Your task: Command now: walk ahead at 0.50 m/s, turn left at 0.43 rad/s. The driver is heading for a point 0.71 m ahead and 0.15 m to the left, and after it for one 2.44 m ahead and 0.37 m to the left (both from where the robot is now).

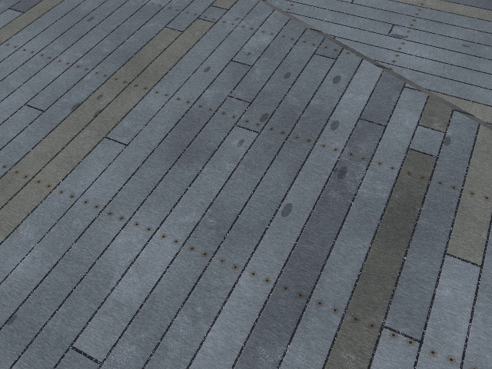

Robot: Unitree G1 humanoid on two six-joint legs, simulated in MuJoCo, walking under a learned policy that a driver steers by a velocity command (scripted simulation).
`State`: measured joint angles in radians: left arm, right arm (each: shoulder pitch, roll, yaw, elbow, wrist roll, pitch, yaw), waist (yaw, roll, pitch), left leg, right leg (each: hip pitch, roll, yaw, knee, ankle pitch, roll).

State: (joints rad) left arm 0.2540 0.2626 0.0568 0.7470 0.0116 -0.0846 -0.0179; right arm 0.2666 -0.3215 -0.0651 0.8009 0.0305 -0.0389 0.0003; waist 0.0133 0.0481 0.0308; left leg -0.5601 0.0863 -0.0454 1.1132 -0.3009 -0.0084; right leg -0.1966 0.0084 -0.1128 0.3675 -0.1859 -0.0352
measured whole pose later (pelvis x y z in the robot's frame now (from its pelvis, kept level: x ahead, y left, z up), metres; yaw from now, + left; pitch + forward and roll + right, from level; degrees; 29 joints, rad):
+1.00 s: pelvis +0.56 +0.11 -0.01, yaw +12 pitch +1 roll +0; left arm 0.23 0.29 0.05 0.73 0.00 -0.07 -0.03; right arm 0.23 -0.30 -0.04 0.73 -0.01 -0.09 0.00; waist 0.01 0.02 0.06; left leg -0.46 0.00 -0.06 1.16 -0.39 -0.01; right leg -0.32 0.11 0.03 0.44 -0.14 -0.09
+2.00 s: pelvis +0.83 +0.17 -0.01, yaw +6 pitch +2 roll -1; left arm 0.40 0.28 0.07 0.81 0.00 -0.06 0.02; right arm 0.15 -0.29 -0.06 0.70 0.02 -0.02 0.05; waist 0.08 0.03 0.00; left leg -0.64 0.06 -0.01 0.74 -0.09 -0.01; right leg 0.08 -0.04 -0.15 0.24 -0.34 0.03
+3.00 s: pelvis +1.05 +0.28 +0.00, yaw +4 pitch +2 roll -1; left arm 0.20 0.33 0.10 0.66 -0.01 0.04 0.04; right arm 0.21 -0.28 -0.06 0.76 -0.03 0.01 -0.02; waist 0.00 -0.04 0.02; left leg -0.26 -0.02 0.00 0.49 -0.27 0.04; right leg -0.54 0.07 0.16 0.96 -0.43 0.04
